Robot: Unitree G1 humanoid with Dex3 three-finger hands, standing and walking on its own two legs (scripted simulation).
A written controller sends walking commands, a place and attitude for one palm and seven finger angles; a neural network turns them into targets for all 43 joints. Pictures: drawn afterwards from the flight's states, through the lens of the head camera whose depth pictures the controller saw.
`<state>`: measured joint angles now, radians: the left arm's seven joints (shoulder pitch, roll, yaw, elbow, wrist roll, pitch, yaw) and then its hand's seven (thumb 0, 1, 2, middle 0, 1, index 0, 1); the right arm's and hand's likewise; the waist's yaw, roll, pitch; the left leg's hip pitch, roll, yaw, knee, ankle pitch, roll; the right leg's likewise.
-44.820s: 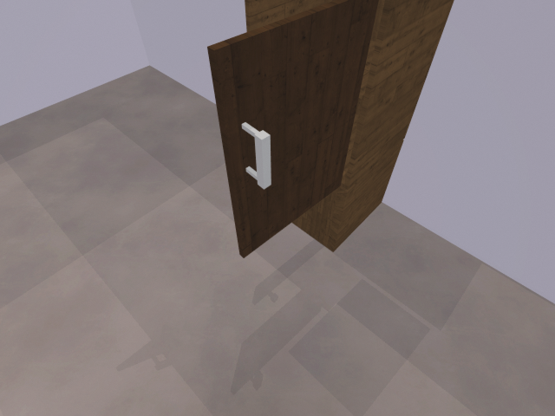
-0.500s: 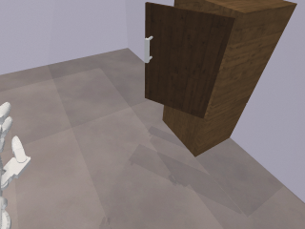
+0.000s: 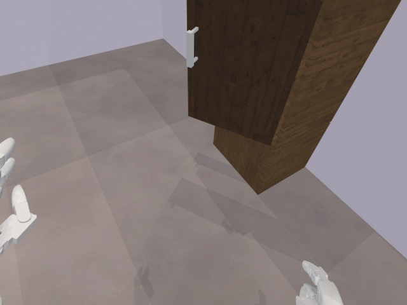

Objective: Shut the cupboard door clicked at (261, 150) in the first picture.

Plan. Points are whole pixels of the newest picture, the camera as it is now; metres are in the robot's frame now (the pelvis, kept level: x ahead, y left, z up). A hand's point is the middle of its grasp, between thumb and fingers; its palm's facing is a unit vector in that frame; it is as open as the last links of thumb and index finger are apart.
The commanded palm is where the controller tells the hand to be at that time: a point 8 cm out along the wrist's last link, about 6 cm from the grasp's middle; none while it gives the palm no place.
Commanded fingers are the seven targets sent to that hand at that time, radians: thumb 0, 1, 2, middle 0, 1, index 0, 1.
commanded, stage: stop stepping back and stand still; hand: left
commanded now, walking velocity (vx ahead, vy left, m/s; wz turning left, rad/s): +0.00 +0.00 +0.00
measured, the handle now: (192, 47) +0.96 +0.09 +0.03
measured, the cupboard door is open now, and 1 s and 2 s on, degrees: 31 31 31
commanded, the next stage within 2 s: let the arm hang, fingers relaxed in 0.18 s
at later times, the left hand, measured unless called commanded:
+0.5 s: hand out of the picture +0.09 +0.23 -0.12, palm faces -0.02 -0.96 -0.28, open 7.4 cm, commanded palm none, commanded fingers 0.00 0.90 0.90 -0.20 -0.30 -0.20 -0.30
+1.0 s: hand out of the picture -0.10 +0.24 -0.16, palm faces +0.00 -0.97 -0.25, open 7.4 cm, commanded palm none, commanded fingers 0.00 0.90 0.90 -0.20 -0.30 -0.20 -0.30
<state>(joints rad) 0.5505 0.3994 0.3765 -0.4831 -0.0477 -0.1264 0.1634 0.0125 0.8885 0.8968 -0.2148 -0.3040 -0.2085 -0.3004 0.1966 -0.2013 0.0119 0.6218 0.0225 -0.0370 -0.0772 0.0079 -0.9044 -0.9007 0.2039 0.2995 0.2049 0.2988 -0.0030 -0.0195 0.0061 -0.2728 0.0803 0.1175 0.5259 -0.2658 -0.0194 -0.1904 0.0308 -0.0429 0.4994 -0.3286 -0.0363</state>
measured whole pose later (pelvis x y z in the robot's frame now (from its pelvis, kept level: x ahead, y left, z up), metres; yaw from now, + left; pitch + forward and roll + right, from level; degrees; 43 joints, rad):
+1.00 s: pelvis -0.05 +0.04 +0.01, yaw +0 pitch -2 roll +0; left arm 0.37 0.19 0.01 1.12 0.03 0.02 0.02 0.00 0.91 0.90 -0.20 -0.30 -0.19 -0.30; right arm 0.31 -0.18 -0.02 1.09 -0.01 0.02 -0.02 0.00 -0.91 -0.90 0.20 0.30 0.20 0.30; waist -0.01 0.04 0.03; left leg -0.25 0.02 0.15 0.42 -0.15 0.05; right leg -0.19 -0.03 -0.02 0.44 -0.22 0.01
